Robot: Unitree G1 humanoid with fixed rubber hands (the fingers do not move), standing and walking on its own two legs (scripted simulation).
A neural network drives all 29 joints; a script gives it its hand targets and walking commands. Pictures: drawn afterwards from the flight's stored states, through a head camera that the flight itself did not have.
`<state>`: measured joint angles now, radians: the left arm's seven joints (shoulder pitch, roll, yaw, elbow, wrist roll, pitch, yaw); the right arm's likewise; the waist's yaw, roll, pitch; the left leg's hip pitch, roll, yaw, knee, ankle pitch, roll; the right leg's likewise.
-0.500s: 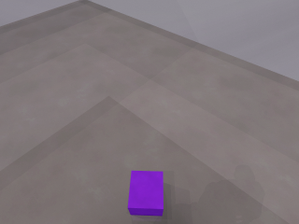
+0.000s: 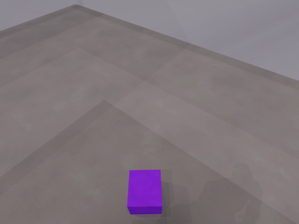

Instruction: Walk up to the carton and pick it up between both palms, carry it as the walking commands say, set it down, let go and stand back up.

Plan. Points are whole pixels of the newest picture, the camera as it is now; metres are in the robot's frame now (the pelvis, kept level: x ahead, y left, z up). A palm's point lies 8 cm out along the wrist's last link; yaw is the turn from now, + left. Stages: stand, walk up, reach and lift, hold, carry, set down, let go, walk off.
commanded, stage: walk up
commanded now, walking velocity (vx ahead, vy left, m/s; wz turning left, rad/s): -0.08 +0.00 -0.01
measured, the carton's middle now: (145, 191) +0.43 +0.04 -0.68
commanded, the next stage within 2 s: stand in 1.78 s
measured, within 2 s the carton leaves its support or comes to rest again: neither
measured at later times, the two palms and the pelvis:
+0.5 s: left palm out of the picture +0.02 +0.22 -0.13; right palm out of the picture -0.01 -0.23 -0.15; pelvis -0.02 +0.00 +0.00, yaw +0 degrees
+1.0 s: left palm out of the picture +0.01 +0.22 -0.13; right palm out of the picture -0.01 -0.22 -0.14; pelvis +0.00 +0.00 +0.01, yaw +0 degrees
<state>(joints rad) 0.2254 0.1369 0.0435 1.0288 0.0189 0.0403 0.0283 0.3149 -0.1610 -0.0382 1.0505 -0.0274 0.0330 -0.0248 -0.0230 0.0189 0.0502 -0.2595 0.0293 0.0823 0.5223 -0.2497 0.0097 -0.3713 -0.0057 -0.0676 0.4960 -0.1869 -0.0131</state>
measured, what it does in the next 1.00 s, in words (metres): steps on the spot: right foot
